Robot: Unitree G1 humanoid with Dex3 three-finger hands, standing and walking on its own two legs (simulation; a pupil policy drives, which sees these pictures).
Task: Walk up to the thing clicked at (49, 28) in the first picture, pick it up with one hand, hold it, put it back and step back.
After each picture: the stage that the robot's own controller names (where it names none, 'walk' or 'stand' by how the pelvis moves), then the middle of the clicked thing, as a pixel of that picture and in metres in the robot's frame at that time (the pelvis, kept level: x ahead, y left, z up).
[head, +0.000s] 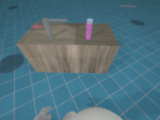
stand; (48, 28) +0.94 +0.59 +0.00
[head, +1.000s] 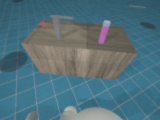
walk; (57, 28) +0.87 +0.39 +0.03
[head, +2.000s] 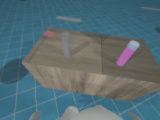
stand; (66, 46) +0.58 +0.24 +0.01
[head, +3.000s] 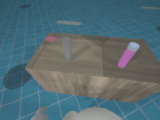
stand; (67, 50) +0.56 +0.24 +0.00
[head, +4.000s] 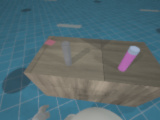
stand; (67, 54) +0.54 +0.23 +0.00
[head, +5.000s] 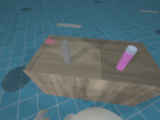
stand; (66, 53) +0.55 +0.24 +0.00
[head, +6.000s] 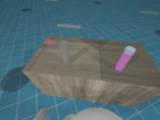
stand; (65, 53) +0.55 +0.25 +0.00
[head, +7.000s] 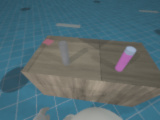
stand; (64, 54) +0.54 +0.25 +0.00
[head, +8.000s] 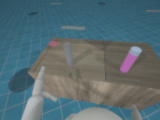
rise first; (69, 55) +0.53 +0.25 +0.00
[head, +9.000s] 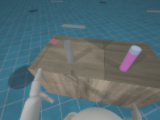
go down; (69, 52) +0.55 +0.25 +0.00
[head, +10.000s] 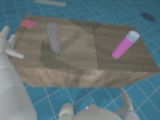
go down; (55, 41) +0.55 +0.23 +0.04
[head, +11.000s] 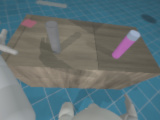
approach; (54, 39) +0.55 +0.24 +0.06
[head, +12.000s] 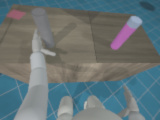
close in; (45, 31) +0.56 +0.25 +0.09
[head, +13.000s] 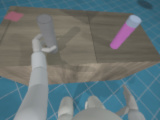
lift; (49, 37) +0.52 +0.22 +0.09
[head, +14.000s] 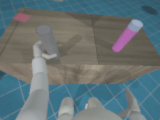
lift; (50, 45) +0.46 +0.22 +0.09
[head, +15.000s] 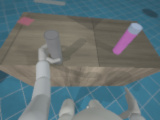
lift; (55, 50) +0.44 +0.21 +0.09
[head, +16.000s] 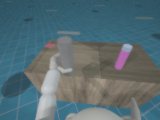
lift; (67, 59) +0.31 +0.15 +0.21
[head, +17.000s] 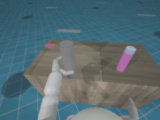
hold; (69, 62) +0.32 +0.14 +0.18
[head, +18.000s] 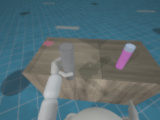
crouch; (68, 64) +0.32 +0.14 +0.16
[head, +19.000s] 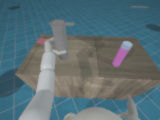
crouch; (61, 42) +0.44 +0.19 +0.20
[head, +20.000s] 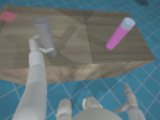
lower; (47, 40) +0.51 +0.21 +0.06
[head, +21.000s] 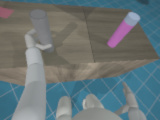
lower; (44, 35) +0.52 +0.21 +0.10
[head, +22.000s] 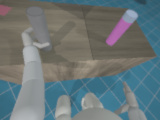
lower; (42, 33) +0.53 +0.22 +0.10
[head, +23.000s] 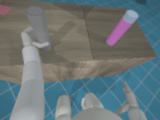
lower; (42, 33) +0.53 +0.22 +0.10
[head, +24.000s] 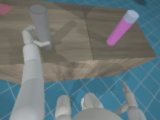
loosen; (43, 32) +0.54 +0.22 +0.10
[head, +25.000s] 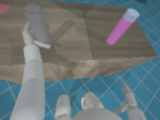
withdraw; (41, 31) +0.54 +0.23 +0.10
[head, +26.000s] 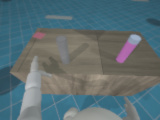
sink last; (63, 51) +0.49 +0.21 +0.05
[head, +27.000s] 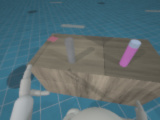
stand; (70, 51) +0.54 +0.22 +0.04
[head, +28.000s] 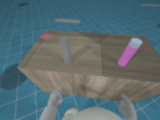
stand; (66, 51) +0.51 +0.22 +0.05
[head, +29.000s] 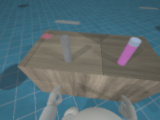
stand; (66, 50) +0.52 +0.22 +0.06
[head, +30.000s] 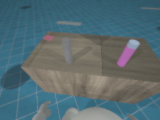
stand; (67, 52) +0.52 +0.22 +0.04
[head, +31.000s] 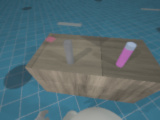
walk; (69, 53) +0.54 +0.22 +0.00
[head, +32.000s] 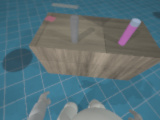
walk; (74, 30) +0.70 +0.19 +0.03
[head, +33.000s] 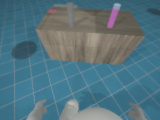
walk; (70, 15) +1.00 +0.32 +0.03
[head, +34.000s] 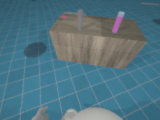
stand; (80, 20) +1.12 +0.22 +0.01
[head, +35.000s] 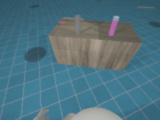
stand; (77, 25) +1.13 +0.23 +0.00
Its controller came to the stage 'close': yes
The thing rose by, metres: 0.20
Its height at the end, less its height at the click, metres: +0.00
